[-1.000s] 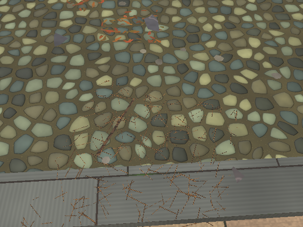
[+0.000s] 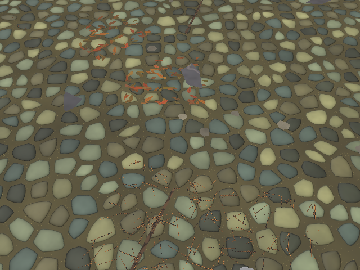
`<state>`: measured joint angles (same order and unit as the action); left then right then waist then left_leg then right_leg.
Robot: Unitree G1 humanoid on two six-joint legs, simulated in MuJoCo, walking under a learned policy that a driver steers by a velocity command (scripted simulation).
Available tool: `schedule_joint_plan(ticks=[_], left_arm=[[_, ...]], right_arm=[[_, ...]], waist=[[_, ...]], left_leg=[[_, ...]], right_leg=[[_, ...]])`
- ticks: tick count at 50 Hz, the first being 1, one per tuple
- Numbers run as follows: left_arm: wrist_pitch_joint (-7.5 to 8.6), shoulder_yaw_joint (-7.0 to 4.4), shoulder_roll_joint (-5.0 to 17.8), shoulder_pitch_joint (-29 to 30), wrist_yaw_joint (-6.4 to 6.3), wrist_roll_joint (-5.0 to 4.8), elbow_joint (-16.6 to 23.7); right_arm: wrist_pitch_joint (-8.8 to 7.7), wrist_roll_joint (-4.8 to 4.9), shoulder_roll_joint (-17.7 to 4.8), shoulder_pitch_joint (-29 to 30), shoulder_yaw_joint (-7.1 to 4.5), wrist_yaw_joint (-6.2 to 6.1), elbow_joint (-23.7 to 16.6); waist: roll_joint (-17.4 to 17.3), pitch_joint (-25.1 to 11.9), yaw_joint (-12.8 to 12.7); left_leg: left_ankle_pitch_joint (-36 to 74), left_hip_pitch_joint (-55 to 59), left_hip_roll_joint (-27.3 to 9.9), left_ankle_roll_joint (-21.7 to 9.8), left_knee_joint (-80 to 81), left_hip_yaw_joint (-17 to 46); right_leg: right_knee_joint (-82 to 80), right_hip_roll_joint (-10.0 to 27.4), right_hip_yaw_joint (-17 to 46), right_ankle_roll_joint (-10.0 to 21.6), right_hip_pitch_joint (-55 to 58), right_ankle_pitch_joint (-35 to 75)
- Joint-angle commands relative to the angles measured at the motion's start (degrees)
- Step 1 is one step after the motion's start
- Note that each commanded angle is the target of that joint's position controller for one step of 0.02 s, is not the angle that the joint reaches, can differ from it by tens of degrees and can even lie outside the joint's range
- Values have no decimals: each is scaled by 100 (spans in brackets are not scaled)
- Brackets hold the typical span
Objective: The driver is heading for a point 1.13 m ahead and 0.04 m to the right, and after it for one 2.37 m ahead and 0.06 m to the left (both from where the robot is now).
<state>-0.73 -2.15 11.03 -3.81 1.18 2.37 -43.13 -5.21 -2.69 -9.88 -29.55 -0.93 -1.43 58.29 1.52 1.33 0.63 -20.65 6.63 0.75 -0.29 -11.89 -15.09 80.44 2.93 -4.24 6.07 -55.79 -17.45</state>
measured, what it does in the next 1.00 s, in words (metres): climbs: right foot 0.06 m higher, then left foot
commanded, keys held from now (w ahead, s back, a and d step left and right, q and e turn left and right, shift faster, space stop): w+e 0.30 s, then w+q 0.70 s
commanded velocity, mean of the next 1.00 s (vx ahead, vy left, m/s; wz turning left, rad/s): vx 0.50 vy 0.00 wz -0.01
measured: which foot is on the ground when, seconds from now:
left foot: down 0.00-0.12, up 0.14-0.70, down 0.72-1.00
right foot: up 0.00-0.08, down 0.10-0.72, up 0.74-1.00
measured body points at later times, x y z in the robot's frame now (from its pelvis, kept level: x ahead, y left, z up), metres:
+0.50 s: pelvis +0.29 -0.06 +0.07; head +0.32 -0.09 +0.52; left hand +0.38 +0.20 -0.04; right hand +0.41 -0.33 -0.05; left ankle +0.49 +0.06 -0.59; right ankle +0.21 -0.07 -0.67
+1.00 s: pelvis +0.59 -0.08 +0.07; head +0.62 -0.07 +0.52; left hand +0.77 +0.15 -0.03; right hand +0.60 -0.37 -0.05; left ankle +0.55 -0.04 -0.67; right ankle +0.71 -0.27 -0.60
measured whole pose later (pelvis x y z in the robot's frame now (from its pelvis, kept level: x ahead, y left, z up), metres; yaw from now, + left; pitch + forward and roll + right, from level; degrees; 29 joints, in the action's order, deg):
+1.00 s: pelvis +0.59 -0.08 +0.07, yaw +2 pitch +2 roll +0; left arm 2.5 0.3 14.1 -6.8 0.8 2.9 -38.6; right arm -2.7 0.1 -15.9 -23.7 -3.4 0.5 48.1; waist 1.4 1.3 2.3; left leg -12.2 -6.8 9.7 -8.1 -18.2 5.0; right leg 52.8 6.1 4.4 -2.6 -38.7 -9.6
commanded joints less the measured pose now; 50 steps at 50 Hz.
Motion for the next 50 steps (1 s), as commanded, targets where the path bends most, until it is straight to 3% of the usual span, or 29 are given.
schedule_joint_plan(ticks=[1, 2, 3, 4, 5, 6, 7, 8, 9, 10, 11, 12, 14, 15, 16, 21, 28, 30, 32, 34, 35, 36, 37, 38, 39, 41, 42, 45, 50], left_arm=[[79, 198, -64, 734, 178, -18, 703], [40, 165, -12, 472, 178, -10, 639], [36, 104, 164, -63, 157, -44, 524], [59, 21, 359, -895, 133, -106, 343], [140, -100, 647, -1745, 115, -137, 131], [173, -308, 1177, -1849, 75, -77, 79], [102, -536, 1933, -1497, 44, -234, 95], [47, -556, 1823, -1405, -17, -188, 233], [90, -503, 1583, -1229, -73, -158, 98], [173, -421, 1251, -1202, -109, -145, -75], [265, -368, 1022, -1000, -140, -137, -98], [323, -307, 809, -790, -139, -133, -71], [449, -286, 762, -853, -124, -219, -92], [478, -306, 870, -947, -127, -235, -100], [516, -284, 850, -1069, -128, -221, -51], [610, -253, 906, -2126, -126, -265, -328], [625, -120, 896, -2429, -234, -111, -479], [628, -76, 893, -2357, -282, -82, -550], [640, -61, 998, -2324, -363, -62, -616], [595, -110, 1207, -2231, -466, -13, -645], [562, -165, 1379, -2045, -481, -21, -597], [574, -188, 1467, -1559, -466, -101, -397], [631, -51, 811, -1836, -380, -162, -64], [653, -42, 952, -1917, -307, -60, 17], [721, -20, 1038, -1499, -234, -43, 164], [728, -17, 1067, -1234, -138, -38, 255], [612, 6, 1006, -1261, -111, 32, 316], [363, 93, 769, -1233, -66, 101, 438], [332, 194, 649, 28, -10, 34, 882]], right_arm=[[-78, 129, -756, 383, -79, -102, -365], [-66, 182, -994, 339, -108, -110, -354], [-26, 185, -1246, 319, -182, -111, -354], [46, 169, -1471, 365, -254, -101, -416], [66, 242, -1638, 483, -320, -27, -521], [47, 246, -1372, 292, -296, 31, -673], [47, 220, -773, 331, -205, 197, -1259], [-61, 111, -1035, 863, -261, 246, -1489], [-81, 193, -926, 1125, -255, 234, -1578], [-97, 160, -776, 1042, -209, 171, -1579], [-37, 97, -682, 1134, -185, 131, -1663], [77, 56, -680, 974, -176, 106, -1661], [277, -18, -648, 1092, -154, 101, -1833], [345, -44, -699, 1178, -153, 122, -1888], [372, -45, -738, 1218, -168, 146, -1870], [448, 50, -739, 2146, -152, 242, -2051], [408, 128, -741, 3024, -93, 359, -2248], [385, 143, -743, 2977, -76, 381, -2238], [376, 141, -856, 2695, -109, 348, -2156], [348, 132, -1099, 1641, -203, 285, -1809], [299, 121, -1259, 845, -276, 245, -1559], [255, 64, -1420, -105, -361, 198, -1300], [281, 19, -1954, -141, -500, 163, -1240], [315, 289, -1808, 186, -514, 208, -1304], [338, 319, -1622, 712, -501, 197, -1457], [325, 226, -1126, 1115, -377, 184, -1511], [282, 237, -1058, 1121, -343, 156, -1480], [130, 270, -1370, 910, -409, 177, -1399], [179, 294, -1421, 379, -452, 171, -1329]], waist=[[-233, 581, -170], [-532, 257, -245], [-851, -126, -495], [-1137, -757, -846], [-1168, -1341, -1192], [-562, -1712, -1109], [1280, -2061, -595], [123, -2126, -654], [-331, -1339, -466], [-684, -483, -151], [-642, -163, 38], [-505, -82, 227], [-381, -169, 305], [-383, -161, 300], [-431, -236, 234], [36, -207, -369], [151, 196, -609], [136, 226, -502], [283, -8, -311], [450, -416, 170], [450, -651, 554], [208, -1045, 1164], [-1256, -1363, 639], [-787, -1693, 418], [-314, -832, 289], [271, -9, -50], [254, 91, -192], [-82, 49, -283], [-502, 55, 215]], left_leg=[[4327, -982, -1426, -693, 723, 101], [6698, -745, -1560, -710, 249, -9], [8440, -400, -1624, -655, -687, -103], [9198, -120, -1727, -635, -2004, -64], [8352, -375, -1688, -521, -3393, -44], [4742, -1471, -1377, -304, -5124, 79], [-340, -3974, 176, 107, -7697, 627], [250, -4524, -56, -26, -8205, 1957], [560, -4744, -236, -72, -8245, 1909], [601, -4711, -473, -93, -7777, 1774], [561, -4573, -647, -80, -7551, 1827], [494, -4386, -698, -73, -7458, 1822], [457, -4303, -822, 35, -6879, 1861], [455, -4382, -858, 110, -6407, 1729], [699, -4464, -878, 143, -6063, 1634], [1898, -5075, -762, 69, -4505, 1288], [2174, -5199, -306, -248, -3022, 1132], [1961, -4726, -37, -419, -2540, 990], [1581, -3879, 357, -599, -2276, 670], [1181, -2965, 599, -793, -2035, 705], [1283, -2172, 537, -955, -1657, 944], [1613, -785, 11, -1332, -1361, 1592], [2860, 1148, -1673, -2212, -1758, 4066], [2523, 1140, -2036, -2774, -1028, 5700], [1859, 329, -1830, -2594, -645, 4979], [2147, -1050, -1356, -2104, -239, 4093], [2418, -1500, -1096, -1959, -133, 3779], [3069, -2015, -674, -1782, -7, 3240], [3520, -1816, -255, -1213, -203, 3005]], right_leg=[[-2282, -48, -606, 130, 1125, 518], [-2326, -419, -995, 262, 1812, 142], [-2449, -698, -1119, 399, 2322, -81], [-2678, -938, -960, 592, 3069, -387], [-3510, -1018, -503, 804, 4251, -35], [-4404, -407, 1079, 1025, 5409, -641], [-5762, 1260, 4890, 1902, 6647, -538], [-6381, 1390, 5493, 1762, 6500, -362], [-6334, 1358, 4722, 1614, 5829, -286], [-6288, 1151, 3953, 1335, 4859, 534], [-6198, 803, 3317, 1222, 4211, 1134], [-6261, 538, 2773, 1132, 3810, 1578], [-6335, 204, 2162, 1080, 3642, 2042], [-6405, 79, 1990, 1049, 3701, 2208], [-6494, 74, 1858, 928, 3943, 2554], [-6844, 107, 1352, 39, 5307, 3952], [-7113, 446, 837, -148, 6379, 4495], [-6969, 492, 548, -224, 6491, 5412], [-6409, 565, 331, -357, 6587, 7235], [-5101, 699, 323, -485, 6689, 8247], [-4053, 718, 297, -504, 6346, 7888], [-2315, 448, 86, -509, 5251, 6211], [-95, -660, -45, -724, 2603, -100], [789, -861, 884, -658, 1753, -1042], [461, -439, 1139, -562, 1402, -412], [-294, -123, 915, -540, 1663, -69], [-570, -36, 873, -620, 1888, -56], [-1461, 86, 591, -799, 2128, 62], [-3443, 2, 329, -941, 2085, 1386]])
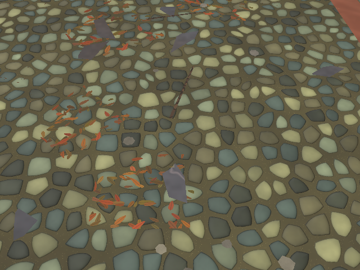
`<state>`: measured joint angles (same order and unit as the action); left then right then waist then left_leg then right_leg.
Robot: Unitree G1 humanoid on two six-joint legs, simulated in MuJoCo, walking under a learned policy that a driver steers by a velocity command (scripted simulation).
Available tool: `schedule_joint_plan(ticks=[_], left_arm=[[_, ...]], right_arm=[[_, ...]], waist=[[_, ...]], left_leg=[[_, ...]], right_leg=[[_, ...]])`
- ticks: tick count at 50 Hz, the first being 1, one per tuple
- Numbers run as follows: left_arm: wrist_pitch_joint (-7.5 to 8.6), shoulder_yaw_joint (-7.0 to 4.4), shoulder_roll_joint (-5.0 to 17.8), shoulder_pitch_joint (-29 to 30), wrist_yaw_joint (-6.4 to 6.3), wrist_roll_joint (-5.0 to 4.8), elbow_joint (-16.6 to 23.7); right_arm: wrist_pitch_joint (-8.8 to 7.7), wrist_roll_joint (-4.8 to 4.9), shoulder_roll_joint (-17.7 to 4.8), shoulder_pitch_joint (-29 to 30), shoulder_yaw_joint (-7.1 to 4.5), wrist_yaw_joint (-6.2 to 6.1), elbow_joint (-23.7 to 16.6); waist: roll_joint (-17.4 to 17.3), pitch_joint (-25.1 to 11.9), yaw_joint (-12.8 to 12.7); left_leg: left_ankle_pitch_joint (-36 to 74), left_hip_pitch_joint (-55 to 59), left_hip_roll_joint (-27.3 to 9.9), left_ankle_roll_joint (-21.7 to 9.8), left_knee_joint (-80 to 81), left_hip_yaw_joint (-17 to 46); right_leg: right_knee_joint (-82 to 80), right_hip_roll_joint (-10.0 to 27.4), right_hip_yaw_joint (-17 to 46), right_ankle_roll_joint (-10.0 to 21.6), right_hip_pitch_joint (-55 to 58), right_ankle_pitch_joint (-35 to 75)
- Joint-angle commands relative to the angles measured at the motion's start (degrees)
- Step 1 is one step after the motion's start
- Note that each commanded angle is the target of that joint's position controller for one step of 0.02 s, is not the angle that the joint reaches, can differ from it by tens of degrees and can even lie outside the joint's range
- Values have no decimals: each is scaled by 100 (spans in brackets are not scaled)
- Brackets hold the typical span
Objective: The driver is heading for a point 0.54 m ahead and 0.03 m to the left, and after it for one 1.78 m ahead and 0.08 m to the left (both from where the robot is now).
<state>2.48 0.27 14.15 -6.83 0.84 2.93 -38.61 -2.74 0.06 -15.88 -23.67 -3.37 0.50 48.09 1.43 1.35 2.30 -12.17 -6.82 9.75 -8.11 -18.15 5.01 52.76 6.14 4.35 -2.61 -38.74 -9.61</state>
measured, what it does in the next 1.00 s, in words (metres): walks ahead: right foot, then left foot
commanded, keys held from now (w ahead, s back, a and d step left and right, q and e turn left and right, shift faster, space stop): w+q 0.44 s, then w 0.14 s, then w+e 0.42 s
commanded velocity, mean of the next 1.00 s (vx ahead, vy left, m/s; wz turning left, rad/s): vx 0.50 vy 0.00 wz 0.24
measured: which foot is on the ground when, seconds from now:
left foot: down 0.00-0.20, up 0.22-0.68, down 0.70-1.00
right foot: up 0.00-0.18, down 0.20-0.72, up 0.74-1.00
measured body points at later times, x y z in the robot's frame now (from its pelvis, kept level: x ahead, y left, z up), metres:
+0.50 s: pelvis +0.26 -0.03 +0.00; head +0.29 -0.03 +0.45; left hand +0.21 +0.25 -0.11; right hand +0.50 -0.23 -0.10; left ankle +0.30 +0.12 -0.67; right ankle +0.26 -0.14 -0.74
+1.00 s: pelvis +0.49 +0.10 +0.00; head +0.50 +0.12 +0.45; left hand +0.52 +0.38 -0.13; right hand +0.57 -0.15 -0.12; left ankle +0.41 +0.16 -0.74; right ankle +0.60 -0.02 -0.67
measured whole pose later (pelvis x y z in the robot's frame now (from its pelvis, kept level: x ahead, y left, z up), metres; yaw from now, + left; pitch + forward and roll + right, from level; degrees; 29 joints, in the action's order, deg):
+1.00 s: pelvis +0.49 +0.10 +0.00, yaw +13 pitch +1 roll +1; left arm 0.2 -3.7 15.2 -14.1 2.8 1.7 -47.4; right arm -5.0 -1.2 -13.2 -22.7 -2.3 -0.4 48.0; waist 2.5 0.7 1.1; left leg -13.7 -2.5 1.1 -3.0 -15.2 -10.5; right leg 58.1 4.1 0.1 1.8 -37.6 -7.4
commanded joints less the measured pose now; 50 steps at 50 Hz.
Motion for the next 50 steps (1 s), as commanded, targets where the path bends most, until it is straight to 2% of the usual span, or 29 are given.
schedule_joint_plan(ticks=[1, 5, 7, 8, 9, 10, 11, 12, 13, 14, 15, 16, 19, 21, 27, 30, 32, 33, 34, 35, 36, 37, 38, 39, 40, 41, 42, 44, 50], left_arm=[[19, -34, 335, 532, 31, -45, 488], [110, -22, 443, 1053, 7, -107, 687], [166, -68, 589, 739, -23, -122, 644], [194, -127, 725, 278, -60, -126, 506], [256, -202, 879, -433, -117, -110, 314], [314, -311, 1217, -1273, -215, -9, 220], [261, -431, 1640, -1671, -293, 113, 250], [153, -490, 1633, -1466, -262, -10, 209], [110, -387, 1029, -1098, -233, -51, 286], [120, -296, 657, -869, -199, -91, 268], [139, -267, 560, -767, -185, -78, 215], [185, -272, 564, -836, -189, -95, 111], [339, -331, 643, -1030, -115, -179, -75], [380, -368, 695, -1090, -90, -191, -155], [371, -411, 789, -1373, -24, -169, -464], [301, -446, 925, -1708, -32, -189, -670], [204, -465, 1037, -1899, -32, -206, -857], [168, -476, 1108, -1919, -35, -206, -919], [140, -459, 1098, -1918, -37, -236, -979], [163, -389, 915, -1942, -31, -260, -926], [196, -206, 246, -2066, 35, -364, -549], [136, -335, 598, -2032, -30, -286, -582], [83, -413, 761, -1679, -57, -250, -573], [93, -375, 599, -1565, -23, -270, -605], [53, -389, 536, -1570, -4, -263, -702], [-26, -404, 506, -1664, 23, -173, -783], [-97, -409, 438, -1786, 63, -129, -881], [-161, -426, 325, -1631, 135, -143, -846], [-183, -374, 148, -424, 254, -107, -469]], right_arm=[[-52, 12, -850, -354, -224, -34, -291], [11, -72, -931, -561, -267, -99, -336], [12, -101, -996, -260, -288, -141, -456], [-11, -106, -1052, -47, -298, -130, -525], [-52, -65, -1061, 109, -290, -82, -549], [-114, 11, -812, 130, -216, -18, -659], [-131, 142, -251, -230, -83, -39, -831], [-67, -21, -640, -505, -119, -51, -895], [27, -143, -792, -214, -150, -58, -739], [55, -185, -723, 155, -131, 6, -770], [94, -184, -617, 257, -125, 60, -788], [162, -244, -573, 303, -122, 124, -819], [283, -255, -447, 471, -94, 229, -936], [305, -259, -410, 818, -79, 278, -1089], [234, -226, -139, 1798, 79, 358, -1391], [198, -232, -169, 2254, 108, 367, -1532], [144, -262, -221, 2249, 101, 307, -1550], [91, -284, -261, 1965, 77, 261, -1457], [6, -332, -323, 1229, 29, 201, -1206], [-63, -453, -603, 289, -74, 118, -916], [-92, -552, -1268, -366, -212, 3, -920], [-35, -304, -1459, -463, -288, -64, -889], [-27, -221, -1135, -93, -199, -76, -855], [-64, -180, -717, 306, -79, -59, -820], [-102, -167, -444, 582, -1, -41, -814], [-138, -129, -300, 711, 48, -50, -781], [-184, -131, -242, 746, 62, -56, -754], [-291, -121, -296, 639, 28, -61, -633], [-331, -129, -264, 285, -5, -112, -290]], waist=[[-533, -7, 167], [-605, -99, 381], [-629, -171, 124], [-639, -345, -110], [-445, -688, -500], [-8, -1361, -860], [979, -1934, -782], [1384, -2073, -492], [454, -1206, -427], [33, -605, -424], [160, -332, -306], [412, -162, -250], [461, -166, -163], [413, -98, -174], [393, 140, -352], [426, 256, -513], [439, 247, -479], [422, 101, -336], [211, -291, 33], [-54, -996, 395], [-1327, -1896, 527], [-1460, -2109, 568], [-861, -1298, 399], [-750, -624, 146], [-697, -323, -33], [-858, -130, -189], [-879, -119, -264], [-732, -57, -356], [-578, 323, -212]], left_leg=[[2773, -256, -1175, -357, 325, 1067], [3075, 504, -1409, -332, -137, 1501], [3103, 411, -1500, -189, -423, 1702], [3442, 229, -1440, -81, -782, 1734], [3523, -20, -1188, 48, -1593, 1554], [2461, -658, -906, 187, -2885, 1249], [-1068, -2168, -194, 358, -4438, 415], [-1980, -2959, -291, 367, -5241, 162], [-1458, -3202, -678, 396, -5539, 160], [-1046, -3147, -829, 447, -5344, 81], [-874, -3018, -979, 496, -5116, 23], [-836, -2920, -1095, 544, -4980, -26], [-504, -2914, -1179, 608, -4901, -109], [-167, -3206, -1261, 668, -4727, -106], [875, -2816, -1224, 651, -2769, -382], [553, -2359, -1148, 515, -1980, -737], [85, -2083, -1053, 367, -1568, -934], [-91, -1653, -906, 294, -1300, -996], [162, -665, -749, 193, -829, -1039], [81, 815, -1179, 61, -871, -596], [-457, 2561, -3150, -375, -598, 1827], [210, 2323, -3668, -642, 42, 3123], [339, 1720, -3333, -490, -40, 2128], [560, 950, -3014, -304, 162, 1358], [585, 466, -2731, -70, 409, 839], [775, 102, -2542, 40, 578, 470], [990, -67, -2449, 57, 693, 202], [1428, -74, -2428, 0, 850, -139], [1699, 242, -2380, -78, 1024, -1034]], right_leg=[[-936, -379, -534, -62, 360, 768], [-1654, -584, -421, 65, 334, 702], [-2141, -692, -288, 207, 1063, 407], [-2309, -827, -298, 307, 1796, 175], [-2671, -791, -269, 455, 2817, 289], [-2794, 126, 570, 734, 4155, -414], [-3094, 1707, 2653, 1184, 5485, -948], [-3440, 2050, 4205, 1654, 5330, -1438], [-3528, 1774, 3455, 1574, 4600, -1914], [-3677, 1415, 2546, 1423, 3899, -1597], [-3862, 1132, 1872, 1240, 3472, -1067], [-3965, 965, 1387, 1186, 3173, -530], [-4178, 894, 625, 1233, 2999, 579], [-4354, 941, 269, 1292, 3051, 722], [-4453, 672, -742, 1119, 2967, 1027], [-4391, 800, -777, 1068, 3156, 1142], [-4024, 884, -624, 1084, 3526, 1923], [-3536, 845, -640, 1054, 3660, 2772], [-2572, 635, -827, 956, 3565, 3397], [-1350, 367, -941, 845, 2823, 2553], [677, -298, -1178, 566, 979, -363], [1689, -814, -462, 591, 285, -2064], [1936, -505, 5, 672, 30, -1728], [1646, -293, -82, 664, 94, -1313], [1341, -172, -140, 635, 307, -1055], [1193, -121, -180, 575, 513, -901], [1228, -147, -219, 531, 685, -731], [1242, -174, -235, 499, 527, -417], [98, -73, -385, 427, -221, 662]])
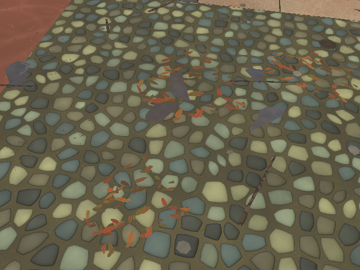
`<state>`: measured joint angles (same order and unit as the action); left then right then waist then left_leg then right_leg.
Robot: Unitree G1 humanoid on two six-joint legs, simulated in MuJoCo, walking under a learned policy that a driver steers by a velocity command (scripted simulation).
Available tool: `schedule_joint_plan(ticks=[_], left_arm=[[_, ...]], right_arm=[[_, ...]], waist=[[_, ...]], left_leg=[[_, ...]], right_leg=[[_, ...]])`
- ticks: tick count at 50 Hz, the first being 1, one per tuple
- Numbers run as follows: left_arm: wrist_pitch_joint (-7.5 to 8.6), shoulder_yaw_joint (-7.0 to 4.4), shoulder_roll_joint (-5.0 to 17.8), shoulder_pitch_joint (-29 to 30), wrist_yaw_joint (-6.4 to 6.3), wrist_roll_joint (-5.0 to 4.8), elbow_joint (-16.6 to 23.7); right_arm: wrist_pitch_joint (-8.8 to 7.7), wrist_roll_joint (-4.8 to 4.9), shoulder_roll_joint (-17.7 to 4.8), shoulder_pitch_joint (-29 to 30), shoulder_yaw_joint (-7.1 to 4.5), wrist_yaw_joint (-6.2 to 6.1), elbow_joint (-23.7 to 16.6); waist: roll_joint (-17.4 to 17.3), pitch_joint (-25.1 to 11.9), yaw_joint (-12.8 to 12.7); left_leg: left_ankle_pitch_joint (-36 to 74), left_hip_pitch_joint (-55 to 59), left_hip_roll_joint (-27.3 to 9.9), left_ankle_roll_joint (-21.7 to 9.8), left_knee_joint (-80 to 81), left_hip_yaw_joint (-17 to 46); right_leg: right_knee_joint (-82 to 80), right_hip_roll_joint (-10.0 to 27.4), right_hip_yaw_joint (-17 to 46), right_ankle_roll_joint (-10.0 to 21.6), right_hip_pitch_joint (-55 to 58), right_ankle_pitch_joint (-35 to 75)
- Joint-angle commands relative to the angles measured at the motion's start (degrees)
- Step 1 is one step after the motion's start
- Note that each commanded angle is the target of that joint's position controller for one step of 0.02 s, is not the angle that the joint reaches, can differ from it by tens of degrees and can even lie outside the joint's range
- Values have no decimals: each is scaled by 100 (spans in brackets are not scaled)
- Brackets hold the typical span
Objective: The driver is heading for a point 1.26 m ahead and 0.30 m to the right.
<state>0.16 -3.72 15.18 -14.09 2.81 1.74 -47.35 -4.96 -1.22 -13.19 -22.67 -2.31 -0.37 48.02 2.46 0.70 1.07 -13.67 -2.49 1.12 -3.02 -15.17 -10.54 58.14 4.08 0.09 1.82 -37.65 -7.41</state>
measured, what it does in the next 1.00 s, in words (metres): walks ahead, turning right: right foot, then left foot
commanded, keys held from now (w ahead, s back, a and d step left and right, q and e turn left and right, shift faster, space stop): w+e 0.66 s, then w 0.08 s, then w+q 0.26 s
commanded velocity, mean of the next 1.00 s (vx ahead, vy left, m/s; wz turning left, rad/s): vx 0.50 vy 0.00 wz -0.40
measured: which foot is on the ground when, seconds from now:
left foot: down 0.00-0.24, up 0.26-0.74, down 0.76-1.00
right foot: up 0.00-0.20, down 0.22-0.78, up 0.80-1.00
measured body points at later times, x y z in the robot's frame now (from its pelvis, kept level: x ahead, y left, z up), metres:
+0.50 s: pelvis +0.26 -0.07 +0.00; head +0.28 -0.09 +0.45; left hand +0.37 +0.19 -0.12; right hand +0.33 -0.36 -0.12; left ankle +0.40 +0.08 -0.67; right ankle +0.23 -0.11 -0.75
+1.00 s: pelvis +0.54 -0.11 +0.00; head +0.56 -0.10 +0.45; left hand +0.77 +0.07 -0.12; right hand +0.44 -0.36 -0.12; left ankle +0.58 -0.03 -0.75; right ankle +0.50 -0.24 -0.68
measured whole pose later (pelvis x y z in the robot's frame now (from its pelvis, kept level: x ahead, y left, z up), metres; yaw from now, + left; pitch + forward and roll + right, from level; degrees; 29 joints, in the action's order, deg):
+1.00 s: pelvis +0.54 -0.11 +0.00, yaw -24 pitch +1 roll +0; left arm 2.5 -2.0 16.0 -11.5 1.7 2.9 -43.7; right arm -3.6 -0.4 -14.3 -21.6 -2.6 0.9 49.2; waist 2.5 1.3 1.8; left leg -9.9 -10.7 4.7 -4.2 -20.0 1.8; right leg 55.5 1.5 1.7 0.8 -29.6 -16.7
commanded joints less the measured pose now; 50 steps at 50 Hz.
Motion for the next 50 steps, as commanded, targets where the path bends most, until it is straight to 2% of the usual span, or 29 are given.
schedule_joint_plan(ticks=[1, 6, 8, 10, 11, 12, 13, 14, 15, 16, 17, 19, 21, 24, 28, 32, 33, 35, 36, 37, 38, 39, 40, 41, 42, 44, 46, 48, 50], left_arm=[[58, 54, 7, 511, 82, 14, 476], [54, 89, 75, 1202, 156, 52, 809], [46, 49, 146, 1075, 117, 59, 825], [82, -58, 326, 254, 42, 66, 634], [138, -167, 512, -631, -30, 115, 353], [140, -372, 1166, -1270, -132, 166, 239], [94, -477, 1643, -957, -150, -45, 367], [40, -460, 1521, -956, -176, -141, 381], [46, -385, 1239, -717, -233, -148, 310], [73, -301, 943, -502, -256, -142, 291], [115, -242, 775, -292, -273, -169, 293], [222, -187, 671, -154, -250, -180, 357], [296, -219, 809, -291, -222, -182, 311], [306, -237, 873, -631, -222, -173, 248], [301, -252, 897, -1044, -238, -172, 183], [287, -263, 961, -1306, -295, -104, 168], [286, -272, 999, -1277, -319, -90, 189], [305, -270, 1047, -1032, -353, -77, 242], [327, -266, 1071, -928, -346, -72, 248], [353, -244, 1044, -889, -319, -95, 210], [397, -170, 826, -961, -282, -113, 210], [415, -61, 340, -1594, -263, -289, 342], [403, -62, 543, -1760, -263, -140, 256], [361, -77, 672, -1351, -261, -17, 227], [366, -52, 677, -837, -207, 46, 320], [325, -19, 592, -499, -142, 127, 461], [272, 39, 485, -555, -115, 162, 442], [260, 98, 398, -298, -107, 137, 535], [257, 166, 332, 276, -106, 111, 725]], right_arm=[[-108, -2, -562, 157, -121, -32, -242], [-37, -7, -811, -173, -199, -92, 39], [21, -18, -964, -159, -227, -119, 101], [128, -33, -1165, -110, -274, -138, 129], [165, -13, -1193, -54, -269, -129, 84], [146, 47, -842, -174, -172, -90, -165], [94, 51, -606, 7, -151, -2, -556], [45, -8, -873, 655, -173, 23, -697], [-27, 56, -747, 793, -116, 43, -728], [-57, 46, -712, 676, -105, 30, -641], [15, -57, -698, 649, -107, 28, -642], [226, -178, -645, 420, -96, 61, -566], [334, -171, -569, 550, -81, 94, -628], [359, -150, -573, 1301, -72, 106, -874], [325, -104, -562, 2087, -36, 137, -1103], [238, -51, -603, 2633, 1, 169, -1331], [213, -38, -643, 2635, -2, 168, -1366], [163, -33, -743, 2174, -32, 154, -1249], [135, -35, -835, 1743, -79, 117, -1109], [79, -63, -930, 1043, -141, 60, -880], [12, -147, -1170, 252, -215, -11, -727], [24, -266, -1784, -339, -354, -56, -701], [112, -118, -1696, -216, -381, 7, -552], [146, -31, -1234, 315, -290, 45, -640], [145, 11, -897, 652, -210, 86, -668], [106, 26, -699, 739, -127, 107, -534], [34, 70, -766, 515, -144, 140, -374], [15, 109, -872, 303, -191, 132, -241], [51, 116, -923, 145, -223, 104, -155]], waist=[[-688, 433, -48], [-615, 581, 101], [-685, 391, -5], [-743, -176, -379], [-500, -689, -791], [285, -1328, -956], [1229, -1729, -614], [269, -1352, -816], [-9, -655, -622], [-342, -210, -327], [-347, -45, -112], [-235, -165, 71], [-192, -145, 88], [-60, 112, -151], [72, 148, -483], [131, 164, -663], [167, 161, -624], [243, 97, -369], [249, -36, -181], [20, -354, 164], [-331, -944, 495], [-1484, -1759, 362], [-1784, -1623, 183], [-934, -650, 23], [-439, -212, 10], [-686, 73, -162], [-843, -98, -224], [-788, -83, -214], [-773, 101, -99]], left_leg=[[1876, -188, -1504, -571, 727, 380], [2760, 431, -1706, -450, 433, -59], [4439, 721, -1707, -357, -233, -273], [5585, 771, -1670, -301, -1767, -407], [4869, 202, -1529, -162, -3118, -505], [2534, -1452, -1187, 82, -5042, -524], [-1716, -3415, 120, 391, -6830, 307], [-1307, -4039, -198, 334, -6896, 1221], [-800, -4098, -470, 286, -6559, 1229], [-556, -3746, -677, 268, -5916, 1221], [-528, -3406, -781, 317, -5525, 1268], [-474, -2935, -776, 430, -5189, 1210], [-235, -3000, -753, 528, -4785, 1119], [424, -3469, -752, 647, -3957, 1082], [1137, -3685, -588, 665, -2916, 1137], [1145, -3535, -344, 574, -2218, 1142], [1062, -3349, -300, 523, -2043, 1188], [841, -2511, -206, 345, -1630, 1170], [624, -1834, -65, 231, -1510, 1083], [655, -939, 33, 96, -1152, 983], [233, 176, -573, -151, -1030, 1540], [-703, 1685, -2086, -829, -720, 4060], [-1086, 1528, -2406, -1165, 57, 5744], [-1577, 751, -2213, -1171, 78, 5125], [-1245, 129, -1904, -1089, 134, 4329], [99, -477, -1332, -883, 278, 3359], [1363, -561, -1117, -961, 243, 2999], [1633, -627, -1046, -1083, 336, 2799], [1398, -741, -967, -1112, 501, 2704]], right_leg=[[-813, 118, -56, 7, -226, 617], [-1943, -61, -593, 358, 161, 319], [-2119, -390, -853, 581, 623, -208], [-2304, -852, -976, 857, 1627, -775], [-2760, -987, -802, 1046, 2872, -614], [-3049, 280, 1043, 1516, 4501, -1488], [-4004, 1556, 4261, 2284, 5451, -1029], [-4218, 1478, 3860, 2184, 5269, -562], [-4202, 1380, 3052, 2036, 4560, -73], [-4264, 1071, 2488, 1734, 3781, 581], [-4317, 761, 2075, 1556, 3272, 1007], [-4431, 472, 1678, 1496, 2846, 1501], [-4552, 303, 1504, 1497, 2678, 1501], [-4722, 195, 1579, 1384, 2745, 1078], [-4566, 157, 1732, 1224, 3237, 1074], [-4162, 260, 1973, 1168, 3640, 1722], [-4051, 305, 2072, 1110, 3669, 1844], [-3853, 371, 2102, 901, 3525, 2086], [-3521, 330, 2064, 793, 3400, 2624], [-2675, 64, 1824, 667, 3312, 3020], [-1423, -268, 1446, 536, 2882, 2383], [480, -1063, 816, 252, 1423, -137], [1128, -1274, 772, 256, 523, -2242], [1474, -896, 880, 292, 192, -1812], [1223, -647, 724, 281, 220, -1405], [572, -288, 465, 172, 454, -1124], [336, -265, 269, 14, 692, -1077], [-83, -202, 150, -136, 600, -977], [-748, -135, 61, -275, 454, -657]])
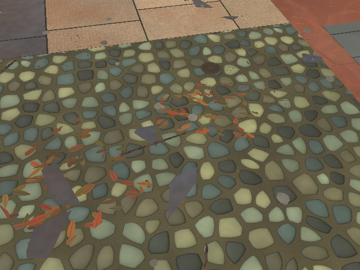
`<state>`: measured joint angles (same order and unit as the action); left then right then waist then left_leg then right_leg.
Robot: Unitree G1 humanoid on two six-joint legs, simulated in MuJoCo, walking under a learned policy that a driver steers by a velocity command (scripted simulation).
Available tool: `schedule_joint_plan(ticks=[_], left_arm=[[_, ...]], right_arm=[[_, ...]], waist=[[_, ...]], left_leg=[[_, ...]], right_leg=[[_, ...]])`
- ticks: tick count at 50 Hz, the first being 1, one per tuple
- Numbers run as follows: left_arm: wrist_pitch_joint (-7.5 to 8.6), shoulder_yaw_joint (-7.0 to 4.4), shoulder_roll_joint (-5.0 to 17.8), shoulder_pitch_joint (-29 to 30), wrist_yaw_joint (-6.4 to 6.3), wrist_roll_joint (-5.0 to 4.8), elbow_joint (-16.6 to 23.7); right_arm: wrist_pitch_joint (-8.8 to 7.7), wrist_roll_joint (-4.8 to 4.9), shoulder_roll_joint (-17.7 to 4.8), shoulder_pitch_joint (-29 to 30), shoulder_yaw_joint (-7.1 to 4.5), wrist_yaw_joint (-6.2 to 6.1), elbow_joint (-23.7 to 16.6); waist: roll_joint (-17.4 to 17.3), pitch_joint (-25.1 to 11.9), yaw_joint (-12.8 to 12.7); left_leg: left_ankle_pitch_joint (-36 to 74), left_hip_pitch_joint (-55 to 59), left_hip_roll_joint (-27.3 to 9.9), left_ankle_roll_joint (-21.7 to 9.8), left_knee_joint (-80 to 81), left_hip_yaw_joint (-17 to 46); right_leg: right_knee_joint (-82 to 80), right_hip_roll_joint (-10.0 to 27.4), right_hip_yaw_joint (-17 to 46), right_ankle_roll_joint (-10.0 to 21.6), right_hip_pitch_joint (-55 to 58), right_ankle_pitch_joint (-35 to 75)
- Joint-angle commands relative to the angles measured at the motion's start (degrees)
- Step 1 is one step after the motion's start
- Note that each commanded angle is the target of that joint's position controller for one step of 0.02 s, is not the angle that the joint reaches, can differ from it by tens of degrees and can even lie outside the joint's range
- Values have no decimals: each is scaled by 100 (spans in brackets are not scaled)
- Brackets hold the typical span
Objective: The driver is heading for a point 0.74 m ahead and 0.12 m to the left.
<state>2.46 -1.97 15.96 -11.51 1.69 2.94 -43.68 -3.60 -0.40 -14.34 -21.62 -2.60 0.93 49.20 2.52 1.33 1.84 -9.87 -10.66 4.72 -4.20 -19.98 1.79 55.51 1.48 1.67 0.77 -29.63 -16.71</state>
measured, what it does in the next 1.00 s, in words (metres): walks ahead, turning left: right foot, then left foot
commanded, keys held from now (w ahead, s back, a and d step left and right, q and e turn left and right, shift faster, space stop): w+q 0.54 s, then q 0.18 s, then e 0.28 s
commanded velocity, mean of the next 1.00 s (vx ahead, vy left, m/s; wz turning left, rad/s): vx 0.37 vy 0.00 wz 0.37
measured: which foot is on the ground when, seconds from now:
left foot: down 0.00-0.24, up 0.26-0.70, down 0.72-1.00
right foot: up 0.00-0.22, down 0.24-0.72, up 0.74-1.00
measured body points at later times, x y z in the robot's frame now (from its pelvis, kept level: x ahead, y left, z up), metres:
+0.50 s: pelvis +0.24 -0.02 +0.00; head +0.26 -0.04 +0.45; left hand +0.21 +0.25 -0.11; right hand +0.44 -0.26 -0.12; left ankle +0.25 +0.12 -0.67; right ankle +0.23 -0.12 -0.75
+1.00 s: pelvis +0.39 +0.07 -0.01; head +0.41 +0.10 +0.44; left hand +0.34 +0.32 -0.16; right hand +0.59 -0.09 -0.13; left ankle +0.43 +0.14 -0.75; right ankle +0.46 -0.06 -0.69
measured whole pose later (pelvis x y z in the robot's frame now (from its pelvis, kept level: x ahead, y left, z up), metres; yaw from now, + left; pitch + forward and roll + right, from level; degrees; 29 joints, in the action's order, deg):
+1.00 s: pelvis +0.39 +0.07 -0.01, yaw +23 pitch -1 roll -1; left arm -2.2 -1.9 12.8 -15.0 -0.5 1.1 -49.7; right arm -1.7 -1.2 -10.3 -10.4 -0.3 -0.7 46.8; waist 1.8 4.3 -1.3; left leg -6.5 -15.4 3.4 -6.6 -22.0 -6.3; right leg 54.9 2.4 1.8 -0.4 -26.4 -21.1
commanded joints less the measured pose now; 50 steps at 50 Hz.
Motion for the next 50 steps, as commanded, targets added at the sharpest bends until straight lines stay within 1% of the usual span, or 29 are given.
schedule_joint_plan(ticks=[1, 4, 7, 9, 10, 11, 12, 13, 14, 15, 16, 18, 22, 27, 30, 33, 34, 35, 36, 37, 38, 39, 40, 41, 42, 43, 45, 47, 50], left_arm=[[29, 27, 215, 288, 10, -23, 440], [55, 86, 187, 888, 10, -92, 616], [104, 83, 255, 1158, -42, -151, 739], [159, 45, 347, 927, -83, -162, 717], [200, 17, 384, 574, -115, -157, 613], [268, -57, 563, 65, -181, -107, 456], [330, -174, 982, -732, -274, 13, 391], [229, -326, 1544, -1072, -319, 48, 355], [145, -297, 1176, -906, -312, -9, 331], [146, -181, 725, -588, -285, -57, 403], [173, -120, 478, -362, -257, -72, 393], [251, -75, 310, -329, -256, -111, 295], [390, -143, 406, -631, -221, -192, 81], [368, -180, 431, -837, -202, -177, -139], [330, -215, 567, -853, -235, -210, -233], [233, -272, 767, -993, -298, -244, -351], [185, -299, 853, -976, -330, -259, -363], [130, -313, 908, -942, -350, -286, -352], [109, -309, 904, -946, -342, -312, -313], [88, -152, 265, -1423, -302, -216, -150], [-28, -108, 264, -1909, -315, -362, -9], [-97, -162, 527, -1459, -330, -251, -140], [-94, -92, 320, -1091, -303, -319, -118], [-105, -54, 240, -981, -293, -271, -203], [-197, -53, 227, -1046, -269, -191, -279], [-310, -64, 229, -1303, -252, -136, -457], [-418, -72, 137, -1530, -230, -205, -618], [-467, -106, 142, -1363, -229, -205, -629], [-524, -159, 207, -891, -220, -148, -528]], right_arm=[[-68, 37, -804, -34, -204, -29, -242], [-39, 19, -882, -281, -259, -20, -165], [-11, -20, -964, -428, -303, -22, -142], [16, -39, -1038, -315, -342, -50, -190], [28, -25, -1073, -189, -359, -63, -224], [7, -4, -997, -164, -344, -57, -246], [-43, 59, -695, -58, -264, -31, -402], [-32, 211, -241, -482, -165, -48, -622], [76, 23, -687, -429, -230, -96, -491], [119, -60, -733, -193, -263, -52, -444], [135, -70, -610, -20, -245, 7, -455], [247, -159, -530, 96, -248, 102, -472], [364, -175, -427, 612, -217, 231, -693], [359, -160, -301, 1554, -108, 348, -1029], [312, -176, -199, 1981, -24, 397, -1195], [285, -243, -333, 1820, -60, 354, -1204], [266, -269, -420, 1493, -98, 315, -1126], [210, -312, -536, 905, -161, 259, -962], [137, -382, -746, 207, -254, 159, -737], [87, -347, -1250, 94, -345, 68, -718], [153, -67, -1708, 18, -469, 26, -956], [272, 64, -1263, 89, -393, -86, -998], [273, 65, -784, 599, -216, -140, -963], [260, 42, -361, 883, -57, -159, -879], [228, 49, -219, 1040, 17, -194, -814], [192, -3, -169, 1087, 60, -204, -744], [96, -105, -306, 1111, 59, -185, -628], [59, -108, -435, 1211, 32, -178, -579], [156, -77, -493, 1132, -7, -224, -519]], waist=[[-778, 89, -106], [-743, 80, 92], [-740, -6, 162], [-762, -64, -6], [-695, -132, -209], [-456, -385, -428], [205, -1003, -803], [1455, -1572, -712], [798, -1097, -573], [200, -489, -458], [81, -199, -353], [439, -13, -218], [313, -50, -184], [265, 181, -299], [251, 341, -327], [391, 87, -274], [425, -116, -152], [333, -459, 88], [-32, -923, 434], [-1087, -1480, 102], [-1610, -2727, 118], [-492, -2520, 284], [-543, -1644, 131], [-316, -1019, -96], [-451, -716, -269], [-508, -641, -363], [-520, -702, -493], [-619, -619, -507], [-774, -426, -341]], left_leg=[[918, 21, -1266, -953, 1017, 1426], [984, 24, -1194, -839, 901, 1400], [1365, 132, -1261, -739, 537, 1580], [1334, 71, -1300, -606, 213, 1804], [1297, -84, -1212, -511, -96, 1832], [1309, -354, -927, -369, -760, 1697], [614, -858, -543, -187, -2166, 1229], [-1883, -2310, 243, 6, -3588, 341], [-2069, -2864, -152, -29, -4344, 268], [-1583, -2881, -388, -48, -4530, 374], [-1208, -2773, -562, 4, -4455, 333], [-917, -2582, -741, 121, -4326, 203], [-337, -2901, -808, 263, -4336, 114], [596, -2988, -866, 328, -3157, -151], [824, -2270, -722, 193, -2043, -604], [386, -1672, -371, -52, -1575, -894], [198, -1323, -191, -168, -1422, -934], [302, -659, -18, -303, -1089, -870], [1167, 395, -82, -480, -542, -626], [3956, 1968, -1718, -753, -1143, 998], [5591, 3120, -3178, -1949, -985, 3153], [5092, 2498, -2816, -1769, -674, 2359], [4607, 1605, -2535, -1622, -404, 1709], [4134, 816, -2202, -1259, -109, 1269], [3944, 231, -1986, -1049, 107, 909], [3986, -274, -1864, -895, 243, 573], [4006, -566, -1793, -796, 358, 217], [3336, -525, -1768, -737, 469, 55], [1534, -366, -1796, -751, 663, 67]], right_leg=[[-836, 126, -127, -216, -309, 511], [-1632, 22, -186, -292, -35, 1024], [-2043, -115, -170, -270, 333, 1021], [-2416, -194, -104, -189, 891, 774], [-2776, -257, -125, -123, 1456, 778], [-3067, -159, 0, 10, 2321, 709], [-3420, 938, 1081, 302, 3368, -192], [-4017, 2299, 3198, 885, 4496, -1280], [-4187, 2369, 3726, 1040, 3947, -1910], [-4234, 2080, 3046, 960, 3360, -1647], [-4332, 1807, 2296, 870, 2938, -766], [-4477, 1404, 1253, 690, 2540, 371], [-4589, 1371, 414, 774, 2643, 1792], [-4667, 1226, -514, 735, 2646, 2256], [-4331, 1169, -1074, 583, 2491, 3478], [-3462, 1210, -1305, 420, 2918, 5059], [-2871, 1201, -1343, 380, 3021, 5497], [-1923, 1149, -1377, 326, 2928, 5360], [-559, 932, -1475, 122, 2396, 4179], [1060, 494, -1404, -32, 794, -753], [2737, -240, -641, -183, -294, -2354], [2653, 88, -109, -171, -336, -1555], [2293, 227, -83, -165, -311, -1168], [1636, 405, -26, -164, -61, -965], [1174, 455, 28, -171, 365, -836], [983, 348, -2, -168, 930, -660], [619, 139, 41, -139, 1387, -532], [247, 67, 29, -111, 1269, -400], [-153, 85, -54, -104, 892, -322]])
Keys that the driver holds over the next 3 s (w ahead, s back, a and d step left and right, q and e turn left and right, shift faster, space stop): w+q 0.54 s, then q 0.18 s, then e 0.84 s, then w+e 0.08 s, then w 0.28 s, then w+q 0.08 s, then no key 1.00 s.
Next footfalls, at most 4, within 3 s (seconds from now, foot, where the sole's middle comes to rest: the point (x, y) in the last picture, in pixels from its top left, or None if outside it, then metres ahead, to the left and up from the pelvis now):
0.24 right None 0.27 -0.12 -0.78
0.72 left None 0.46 0.16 -0.78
1.28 right None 0.45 -0.03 -0.78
1.76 left None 0.46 0.17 -0.78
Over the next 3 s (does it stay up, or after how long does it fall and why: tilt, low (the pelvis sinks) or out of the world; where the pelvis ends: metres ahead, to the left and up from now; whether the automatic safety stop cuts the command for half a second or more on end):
stays up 0.67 0.04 0.00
